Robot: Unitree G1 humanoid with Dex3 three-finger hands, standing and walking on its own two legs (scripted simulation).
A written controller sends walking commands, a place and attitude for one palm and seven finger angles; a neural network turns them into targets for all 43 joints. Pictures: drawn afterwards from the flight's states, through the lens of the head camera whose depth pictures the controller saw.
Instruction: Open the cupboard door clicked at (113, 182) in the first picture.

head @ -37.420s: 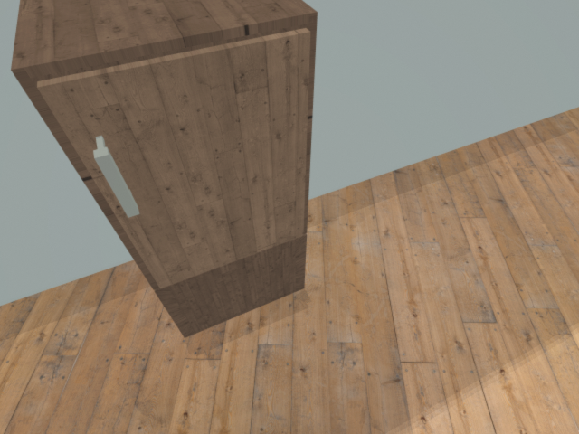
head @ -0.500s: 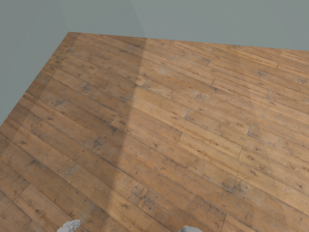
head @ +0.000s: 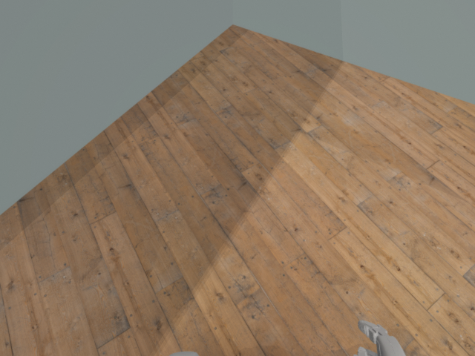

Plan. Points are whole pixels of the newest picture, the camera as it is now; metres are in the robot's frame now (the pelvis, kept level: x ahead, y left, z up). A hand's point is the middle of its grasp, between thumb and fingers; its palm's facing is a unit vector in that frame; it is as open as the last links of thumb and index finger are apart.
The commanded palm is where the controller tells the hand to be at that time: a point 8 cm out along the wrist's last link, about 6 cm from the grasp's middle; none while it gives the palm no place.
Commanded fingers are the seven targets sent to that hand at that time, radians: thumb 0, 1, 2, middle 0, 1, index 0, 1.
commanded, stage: turn to face it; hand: left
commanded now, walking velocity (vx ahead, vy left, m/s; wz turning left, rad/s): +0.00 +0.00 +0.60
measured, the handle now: out of the picture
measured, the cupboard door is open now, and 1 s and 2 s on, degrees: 39 39 39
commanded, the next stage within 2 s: none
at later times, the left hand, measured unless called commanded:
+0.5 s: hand out of the picture +0.05 +0.15 -0.14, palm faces +0.29 -0.92 -0.27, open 7.3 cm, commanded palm none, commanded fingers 0.00 0.90 0.90 -0.20 -0.30 -0.20 -0.30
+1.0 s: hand out of the picture -0.01 +0.14 -0.14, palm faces +0.58 -0.75 -0.32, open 7.3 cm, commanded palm none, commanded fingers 0.00 0.90 0.90 -0.20 -0.30 -0.20 -0.30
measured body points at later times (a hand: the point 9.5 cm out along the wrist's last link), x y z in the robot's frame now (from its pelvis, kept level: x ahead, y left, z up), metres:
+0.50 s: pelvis +0.01 -0.06 +0.02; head +0.07 -0.07 +0.46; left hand +0.03 +0.20 -0.12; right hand +0.15 -0.29 -0.14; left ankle -0.04 +0.07 -0.66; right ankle +0.03 -0.16 -0.72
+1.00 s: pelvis +0.04 -0.09 +0.00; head +0.09 -0.09 +0.45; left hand -0.04 +0.18 -0.11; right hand +0.26 -0.26 -0.15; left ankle -0.05 +0.03 -0.67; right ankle +0.11 -0.18 -0.72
